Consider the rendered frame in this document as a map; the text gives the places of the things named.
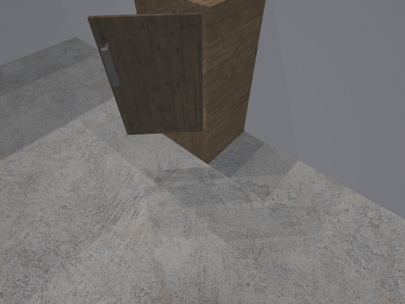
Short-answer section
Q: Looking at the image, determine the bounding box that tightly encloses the cupboard door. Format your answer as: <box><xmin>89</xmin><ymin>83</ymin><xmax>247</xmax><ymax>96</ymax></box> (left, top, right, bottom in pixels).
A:
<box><xmin>87</xmin><ymin>13</ymin><xmax>203</xmax><ymax>135</ymax></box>

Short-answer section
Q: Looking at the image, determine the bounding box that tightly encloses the handle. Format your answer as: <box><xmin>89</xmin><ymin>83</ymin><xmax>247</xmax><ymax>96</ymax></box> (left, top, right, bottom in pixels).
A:
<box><xmin>101</xmin><ymin>43</ymin><xmax>119</xmax><ymax>87</ymax></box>

